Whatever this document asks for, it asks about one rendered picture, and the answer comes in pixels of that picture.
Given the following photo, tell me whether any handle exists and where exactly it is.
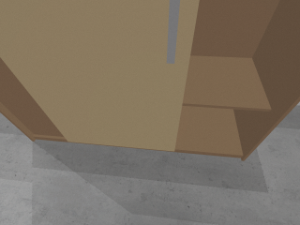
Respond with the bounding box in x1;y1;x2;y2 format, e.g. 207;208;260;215
166;0;180;64

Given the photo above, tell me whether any wardrobe door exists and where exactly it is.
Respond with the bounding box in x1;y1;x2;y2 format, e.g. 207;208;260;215
0;0;200;152
0;57;64;137

